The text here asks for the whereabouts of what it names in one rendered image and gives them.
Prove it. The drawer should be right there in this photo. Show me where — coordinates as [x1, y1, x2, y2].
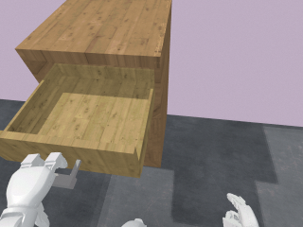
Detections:
[0, 63, 155, 179]

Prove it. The cabinet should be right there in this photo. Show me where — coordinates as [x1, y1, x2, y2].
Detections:
[14, 0, 172, 167]

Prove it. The left robot hand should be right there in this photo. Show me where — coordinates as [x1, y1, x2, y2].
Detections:
[6, 152, 68, 227]

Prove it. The robot left forearm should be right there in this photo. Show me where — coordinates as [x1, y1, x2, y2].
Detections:
[0, 205, 38, 227]

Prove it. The left robot shin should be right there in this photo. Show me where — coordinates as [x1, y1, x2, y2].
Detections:
[134, 218, 143, 223]

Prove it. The right robot hand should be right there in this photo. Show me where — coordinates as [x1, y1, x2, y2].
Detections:
[223, 193, 259, 227]

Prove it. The handle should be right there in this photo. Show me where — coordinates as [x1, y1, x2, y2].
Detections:
[39, 155, 81, 189]

